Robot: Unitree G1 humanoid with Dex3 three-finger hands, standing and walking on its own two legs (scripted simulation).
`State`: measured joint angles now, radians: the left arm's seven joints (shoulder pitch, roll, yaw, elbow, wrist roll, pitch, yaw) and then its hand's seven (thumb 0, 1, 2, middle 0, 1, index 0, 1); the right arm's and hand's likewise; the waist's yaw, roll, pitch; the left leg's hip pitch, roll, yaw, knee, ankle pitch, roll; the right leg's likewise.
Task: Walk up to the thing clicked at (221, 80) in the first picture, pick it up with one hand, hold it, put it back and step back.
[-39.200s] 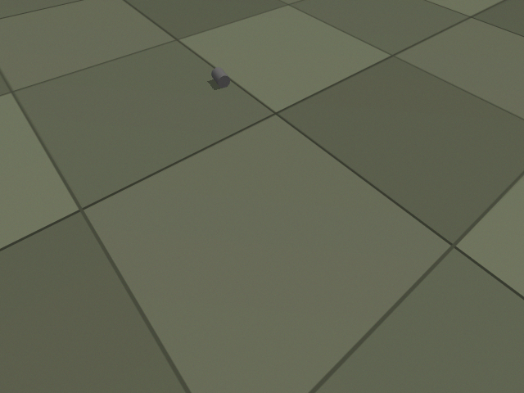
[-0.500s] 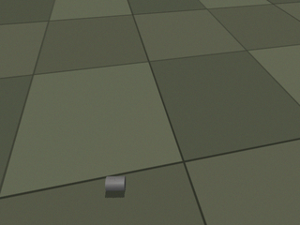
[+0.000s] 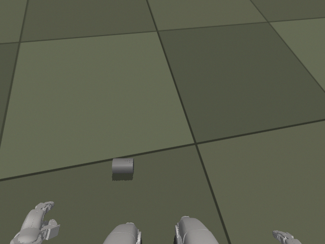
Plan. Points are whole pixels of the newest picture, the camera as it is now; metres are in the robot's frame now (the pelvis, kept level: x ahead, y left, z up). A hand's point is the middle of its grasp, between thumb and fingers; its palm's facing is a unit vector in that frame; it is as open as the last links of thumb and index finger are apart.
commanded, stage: step back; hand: left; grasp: from above
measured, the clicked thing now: (123, 165) +0.51 +0.19 -0.71
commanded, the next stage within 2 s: none
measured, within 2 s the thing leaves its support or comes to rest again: neither
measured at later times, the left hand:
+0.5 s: hand out of the picture -0.02 +0.24 -0.13, palm faces -0.07 -0.91 -0.40, open 7.3 cm
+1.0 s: hand out of the picture -0.17 +0.25 -0.15, palm faces -0.05 -0.92 -0.39, open 7.3 cm
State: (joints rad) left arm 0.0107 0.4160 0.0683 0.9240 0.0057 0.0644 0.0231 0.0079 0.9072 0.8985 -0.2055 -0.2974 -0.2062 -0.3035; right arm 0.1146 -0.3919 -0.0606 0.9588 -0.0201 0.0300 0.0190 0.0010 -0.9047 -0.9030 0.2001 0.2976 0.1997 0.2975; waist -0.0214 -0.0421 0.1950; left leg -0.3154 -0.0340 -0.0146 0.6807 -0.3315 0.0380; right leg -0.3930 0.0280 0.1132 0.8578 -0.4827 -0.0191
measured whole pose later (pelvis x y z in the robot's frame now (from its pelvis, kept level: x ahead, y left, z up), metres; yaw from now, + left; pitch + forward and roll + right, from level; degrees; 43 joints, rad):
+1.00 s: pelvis -0.28 -0.03 +0.00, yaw -4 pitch -2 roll +0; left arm 0.17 0.40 0.09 0.83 0.01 0.06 0.01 0.01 0.91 0.90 -0.20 -0.30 -0.21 -0.30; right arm 0.10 -0.37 -0.03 0.81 -0.03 0.02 -0.01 0.00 -0.90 -0.90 0.21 0.30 0.20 0.30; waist 0.01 -0.02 0.18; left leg -0.39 0.04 0.01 0.62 -0.19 0.00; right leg -0.27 0.03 0.07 0.82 -0.48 0.01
